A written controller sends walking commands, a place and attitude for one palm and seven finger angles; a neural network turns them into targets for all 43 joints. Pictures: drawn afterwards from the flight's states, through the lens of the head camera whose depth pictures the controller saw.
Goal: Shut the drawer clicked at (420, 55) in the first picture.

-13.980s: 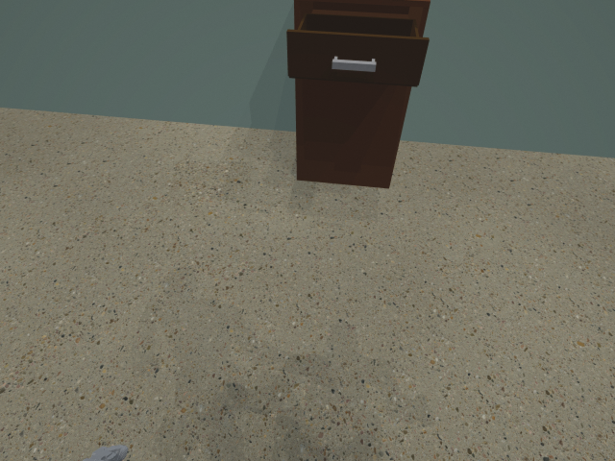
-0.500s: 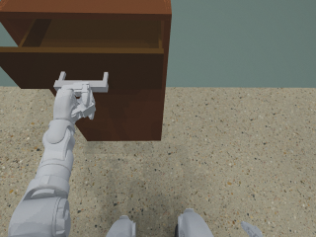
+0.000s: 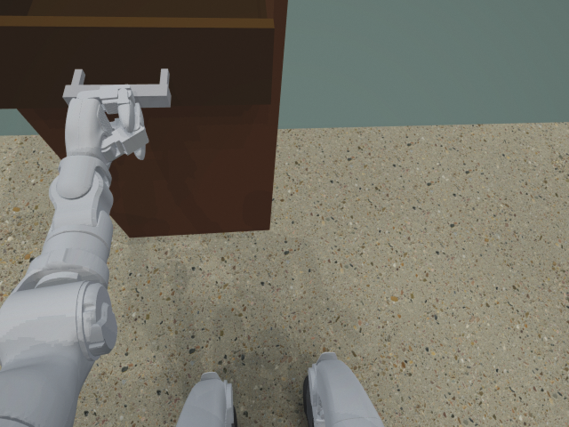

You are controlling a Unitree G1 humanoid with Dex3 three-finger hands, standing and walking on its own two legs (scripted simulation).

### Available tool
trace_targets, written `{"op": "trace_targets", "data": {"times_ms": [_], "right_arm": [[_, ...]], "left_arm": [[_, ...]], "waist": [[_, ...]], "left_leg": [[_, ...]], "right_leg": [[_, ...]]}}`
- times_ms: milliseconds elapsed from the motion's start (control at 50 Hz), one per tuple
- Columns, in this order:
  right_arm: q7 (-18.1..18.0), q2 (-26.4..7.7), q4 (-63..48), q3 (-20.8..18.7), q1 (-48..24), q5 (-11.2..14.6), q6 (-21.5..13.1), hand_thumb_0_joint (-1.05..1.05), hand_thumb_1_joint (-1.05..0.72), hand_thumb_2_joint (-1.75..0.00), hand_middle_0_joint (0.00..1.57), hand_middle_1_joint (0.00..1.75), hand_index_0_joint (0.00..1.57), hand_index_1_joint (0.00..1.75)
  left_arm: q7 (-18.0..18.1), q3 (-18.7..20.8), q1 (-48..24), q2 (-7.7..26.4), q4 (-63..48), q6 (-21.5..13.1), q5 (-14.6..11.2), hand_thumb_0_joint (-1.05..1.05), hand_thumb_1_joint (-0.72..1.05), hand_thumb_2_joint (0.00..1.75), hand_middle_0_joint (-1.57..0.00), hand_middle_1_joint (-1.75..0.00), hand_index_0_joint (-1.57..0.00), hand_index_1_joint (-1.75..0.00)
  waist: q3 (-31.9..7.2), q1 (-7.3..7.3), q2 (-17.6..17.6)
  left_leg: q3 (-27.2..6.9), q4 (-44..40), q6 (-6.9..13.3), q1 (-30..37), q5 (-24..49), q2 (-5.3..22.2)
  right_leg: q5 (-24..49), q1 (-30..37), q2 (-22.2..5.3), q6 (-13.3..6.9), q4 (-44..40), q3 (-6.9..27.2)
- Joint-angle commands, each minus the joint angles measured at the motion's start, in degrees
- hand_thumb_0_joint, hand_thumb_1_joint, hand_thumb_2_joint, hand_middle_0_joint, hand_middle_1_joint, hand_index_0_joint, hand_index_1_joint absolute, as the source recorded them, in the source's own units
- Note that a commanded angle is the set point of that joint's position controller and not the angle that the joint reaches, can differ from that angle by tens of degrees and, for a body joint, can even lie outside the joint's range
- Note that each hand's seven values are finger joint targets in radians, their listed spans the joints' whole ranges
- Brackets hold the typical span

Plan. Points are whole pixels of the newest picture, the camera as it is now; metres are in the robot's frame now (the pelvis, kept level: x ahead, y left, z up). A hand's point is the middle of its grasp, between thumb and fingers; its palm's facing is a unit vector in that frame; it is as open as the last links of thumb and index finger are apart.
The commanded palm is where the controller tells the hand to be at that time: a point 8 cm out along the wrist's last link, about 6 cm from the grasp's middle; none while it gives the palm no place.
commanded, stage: push the drawer shut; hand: left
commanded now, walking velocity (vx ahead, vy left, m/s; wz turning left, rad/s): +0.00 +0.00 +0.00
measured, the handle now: (121, 86) +0.58 +0.18 +0.07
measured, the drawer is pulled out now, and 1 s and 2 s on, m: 0.07 0.00 0.00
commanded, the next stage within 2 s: pull the fist back off the drawer in 0.76 s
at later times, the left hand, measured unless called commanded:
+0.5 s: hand (145, 91) +0.58 +0.15 +0.07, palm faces -0.02 -1.00 -0.04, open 3.2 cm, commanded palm +0.57 +0.20 +0.07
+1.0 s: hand (136, 89) +0.58 +0.16 +0.07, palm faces -0.02 -1.00 -0.05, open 3.2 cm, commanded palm +0.59 +0.19 +0.07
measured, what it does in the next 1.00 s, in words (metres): stands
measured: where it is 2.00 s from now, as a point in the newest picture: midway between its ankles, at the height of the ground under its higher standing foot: outside the picture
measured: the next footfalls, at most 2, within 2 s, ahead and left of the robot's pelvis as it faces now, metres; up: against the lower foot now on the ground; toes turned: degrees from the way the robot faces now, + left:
none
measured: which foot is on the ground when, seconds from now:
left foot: down 0.00-1.00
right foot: down 0.00-1.00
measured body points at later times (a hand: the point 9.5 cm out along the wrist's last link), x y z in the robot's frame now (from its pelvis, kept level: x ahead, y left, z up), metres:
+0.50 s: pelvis +0.02 +0.01 +0.00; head +0.18 +0.02 +0.41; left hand +0.57 +0.20 +0.07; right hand -0.02 -0.25 -0.11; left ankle +0.02 +0.12 -0.65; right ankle +0.05 -0.14 -0.65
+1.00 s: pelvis -0.01 +0.01 -0.02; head +0.18 +0.04 +0.39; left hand +0.58 +0.22 +0.07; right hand -0.04 -0.25 -0.11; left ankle +0.02 +0.12 -0.65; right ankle +0.05 -0.14 -0.65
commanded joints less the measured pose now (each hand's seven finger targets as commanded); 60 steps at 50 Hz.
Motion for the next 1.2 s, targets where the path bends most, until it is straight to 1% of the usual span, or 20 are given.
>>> {"op": "trace_targets", "data": {"times_ms": [0, 40, 100, 160, 200, 280, 420, 440, 500, 580, 600, 640, 680, 740, 840, 940, 1000, 1040, 1100, 1180], "right_arm": [[-0.7, -9.9, -3.4, -3.7, 9.0, -0.8, -0.9, 0.00, -0.90, -0.90, 0.20, 0.30, 0.20, 0.30], [-0.5, -10.0, -3.4, -3.7, 9.7, -1.0, -0.5, 0.00, -0.90, -0.90, 0.20, 0.30, 0.20, 0.30], [-0.5, -10.1, -3.0, -3.5, 10.7, -1.3, 0.0, 0.00, -0.90, -0.90, 0.20, 0.30, 0.20, 0.30], [-0.2, -10.1, -3.1, -3.5, 11.4, -1.5, 0.7, 0.00, -0.90, -0.90, 0.20, 0.30, 0.20, 0.30], [-0.1, -10.0, -2.9, -3.4, 12.2, -1.8, 1.0, 0.00, -0.90, -0.90, 0.20, 0.30, 0.20, 0.30], [0.1, -10.2, -2.9, -3.5, 13.5, -2.3, 1.9, 0.00, -0.90, -0.90, 0.20, 0.30, 0.20, 0.30], [0.6, -10.3, -3.0, -3.2, 15.3, -2.5, 3.7, 0.00, -0.90, -0.90, 0.20, 0.30, 0.20, 0.30], [0.7, -10.1, -2.9, -3.3, 15.1, -2.5, 3.8, 0.00, -0.90, -0.90, 0.20, 0.30, 0.20, 0.30], [0.6, -10.3, -2.7, -3.2, 15.9, -2.6, 4.1, 0.00, -0.90, -0.90, 0.20, 0.30, 0.20, 0.30], [0.5, -10.2, -2.1, -2.9, 16.1, -2.6, 4.2, 0.00, -0.90, -0.90, 0.20, 0.30, 0.20, 0.30], [0.5, -10.2, -2.1, -2.8, 16.2, -2.7, 4.1, 0.00, -0.90, -0.90, 0.20, 0.30, 0.20, 0.30], [0.5, -10.3, -1.8, -2.8, 16.1, -2.7, 3.9, 0.00, -0.90, -0.90, 0.20, 0.30, 0.20, 0.30], [0.4, -10.5, -1.6, -2.5, 16.1, -2.7, 3.7, 0.00, -0.90, -0.90, 0.20, 0.30, 0.20, 0.30], [0.2, -10.7, -1.4, -2.3, 16.3, -2.8, 3.3, 0.00, -0.90, -0.90, 0.20, 0.30, 0.20, 0.30], [-0.3, -11.1, -1.1, -1.8, 16.0, -2.5, 2.2, 0.00, -0.90, -0.90, 0.20, 0.30, 0.20, 0.30], [-0.1, -11.3, -1.4, -1.7, 16.5, -2.8, 1.5, 0.00, -0.90, -0.90, 0.20, 0.30, 0.20, 0.30], [0.2, -11.3, -1.6, -1.5, 16.8, -3.0, 1.4, 0.00, -0.90, -0.90, 0.20, 0.30, 0.20, 0.30], [0.5, -11.2, -1.8, -1.7, 16.6, -3.0, 1.6, 0.00, -0.90, -0.90, 0.20, 0.30, 0.20, 0.30], [0.8, -11.2, -2.2, -1.7, 16.7, -3.0, 1.8, 0.00, -0.90, -0.90, 0.20, 0.30, 0.20, 0.30], [1.3, -11.1, -3.2, -2.0, 16.1, -2.8, 2.3, 0.00, -0.90, -0.90, 0.20, 0.30, 0.20, 0.30]], "left_arm": [[2.0, 2.5, -35.1, 14.8, -13.0, -3.6, -0.4, 0.00, 0.90, 0.90, -1.40, -1.60, -1.40, -1.60], [2.4, 3.3, -35.4, 16.0, -12.4, -3.3, 0.2, 0.00, 0.90, 0.90, -1.40, -1.60, -1.40, -1.60], [2.5, 3.2, -37.4, 16.3, -10.7, -2.9, 0.5, 0.00, 0.90, 0.90, -1.40, -1.60, -1.40, -1.60], [2.5, 3.2, -38.9, 16.8, -10.4, -2.5, 1.4, 0.00, 0.90, 0.90, -1.40, -1.60, -1.40, -1.60], [2.7, 2.4, -40.4, 16.2, -9.6, -2.2, 1.7, 0.00, 0.90, 0.90, -1.40, -1.60, -1.40, -1.60], [3.2, 4.9, -41.5, 19.4, -10.3, -1.9, 2.4, 0.00, 0.90, 0.90, -1.40, -1.60, -1.40, -1.60], [2.9, 5.8, -42.2, 21.6, -8.1, -1.0, 3.7, 0.00, 0.90, 0.90, -1.40, -1.60, -1.40, -1.60], [2.9, 4.7, -43.4, 20.3, -8.5, -0.8, 3.6, 0.00, 0.90, 0.90, -1.40, -1.60, -1.40, -1.60], [2.8, 6.5, -44.7, 22.6, -7.7, -0.7, 3.4, 0.00, 0.90, 0.90, -1.40, -1.60, -1.40, -1.60], [2.9, 5.0, -48.4, 22.3, -7.3, -0.4, 4.0, 0.00, 0.90, 0.90, -1.40, -1.60, -1.40, -1.60], [2.8, 4.4, -49.7, 21.7, -7.7, -0.5, 3.9, 0.00, 0.90, 0.90, -1.40, -1.60, -1.40, -1.60], [2.8, 4.2, -51.0, 22.0, -7.4, -0.5, 3.9, 0.00, 0.90, 0.90, -1.40, -1.60, -1.40, -1.60], [2.8, 3.8, -51.6, 22.4, -5.5, -0.2, 4.0, 0.00, 0.90, 0.90, -1.40, -1.60, -1.40, -1.60], [2.7, 2.4, -55.2, 22.0, -6.7, -0.2, 4.1, 0.00, 0.90, 0.90, -1.40, -1.60, -1.40, -1.60], [3.3, 0.4, -56.9, 20.6, -3.4, 1.4, 4.1, 0.00, 0.90, 0.90, -1.40, -1.60, -1.40, -1.60], [3.2, 1.0, -57.5, 21.6, -4.1, 2.2, 4.4, 0.00, 0.90, 0.90, -1.40, -1.60, -1.40, -1.60], [3.0, 2.2, -56.4, 22.7, -3.7, 2.6, 4.4, 0.00, 0.90, 0.90, -1.40, -1.60, -1.40, -1.60], [2.7, 1.2, -55.8, 20.8, -4.2, 2.7, 4.4, 0.00, 0.90, 0.90, -1.40, -1.60, -1.40, -1.60], [2.7, 2.1, -53.1, 21.1, -4.0, 2.8, 4.3, 0.00, 0.90, 0.90, -1.40, -1.60, -1.40, -1.60], [2.9, 2.8, -48.4, 20.6, -6.3, 2.3, 3.9, 0.00, 0.90, 0.90, -1.40, -1.60, -1.40, -1.60]], "waist": [[-26.9, -3.01, 6.6], [-29.1, -3.09, 6.9], [-27.5, -4.49, 5.2], [-29.4, -4.53, 7.6], [-29.0, -5.42, 7.6], [-32.2, -5.10, 9.2], [-32.4, -5.75, 9.4], [-32.3, -6.34, 10.8], [-31.1, -6.98, 8.5], [-29.8, -8.11, 9.8], [-29.9, -8.61, 12.0], [-30.8, -9.05, 12.5], [-28.8, -9.57, 11.7], [-30.2, -10.48, 14.3], [-28.1, -12.06, 13.7], [-31.5, -11.31, 15.0], [-30.9, -10.62, 14.8], [-31.9, -10.16, 15.3], [-30.8, -9.49, 14.6], [-31.2, -7.37, 13.6]], "left_leg": [[-1.8, -9.6, 1.2, 15.9, 10.8, -1.3], [-2.0, -9.0, 1.1, 16.7, 13.1, -1.1], [-2.2, -8.5, 1.4, 15.3, 13.0, -1.0], [-2.3, -8.0, 1.2, 16.4, 15.1, -0.8], [-2.6, -7.7, 1.3, 16.7, 15.7, -0.7], [-2.4, -6.7, 1.3, 17.6, 19.7, -0.6], [-2.7, -6.2, 1.1, 18.1, 23.3, -0.2], [-2.5, -5.9, 1.2, 18.5, 23.5, -0.2], [-2.4, -5.3, 1.6, 16.5, 22.4, -0.1], [-2.7, -5.5, 1.5, 15.8, 20.5, -0.1], [-2.9, -5.2, 1.5, 17.2, 21.3, -0.2], [-3.2, -5.0, 1.4, 17.6, 20.8, -0.1], [-3.2, -5.1, 1.5, 15.5, 18.2, -0.1], [-3.8, -5.2, 1.3, 17.0, 17.2, -0.1], [-4.3, -5.4, 1.7, 14.2, 11.2, -0.1], [-4.4, -5.0, 1.6, 14.7, 11.0, -0.4], [-4.4, -5.0, 1.6, 13.9, 11.0, -0.4], [-4.7, -5.3, 1.4, 15.4, 11.3, -0.4], [-4.8, -5.8, 1.4, 15.6, 11.2, -0.3], [-4.4, -6.7, 1.1, 16.1, 11.6, -0.2]], "right_leg": [[4.4, 11.9, 3.5, -2.7, -6.7, -0.7], [5.8, 12.0, 3.5, -2.7, -6.4, -0.7], [5.8, 11.4, 3.7, -2.5, -6.5, -0.9], [7.0, 10.9, 3.7, -2.6, -6.2, -0.9], [7.2, 9.7, 3.8, -2.6, -6.0, -1.1], [10.2, 11.2, 3.9, -2.5, -5.9, -0.9], [12.9, 11.4, 4.3, -2.7, -5.6, -1.2], [13.3, 10.7, 4.3, -2.6, -5.7, -1.1], [13.5, 11.4, 4.6, -2.5, -5.9, -0.9], [11.4, 10.0, 4.6, -2.5, -6.3, -1.1], [11.6, 8.4, 4.7, -2.6, -6.1, -1.2], [10.5, 7.5, 4.7, -2.5, -6.1, -1.3], [8.7, 6.9, 4.7, -2.6, -6.3, -1.3], [7.6, 4.8, 4.6, -2.6, -6.0, -1.6], [3.6, 1.5, 4.6, -2.5, -6.1, -1.6], [3.5, 2.4, 4.4, -2.7, -5.6, -1.8], [3.5, 3.2, 4.5, -2.9, -5.4, -1.9], [3.6, 2.8, 4.5, -3.0, -5.5, -2.1], [3.5, 2.8, 4.5, -3.1, -5.4, -2.4], [3.8, 5.0, 4.5, -3.1, -5.8, -2.2]]}}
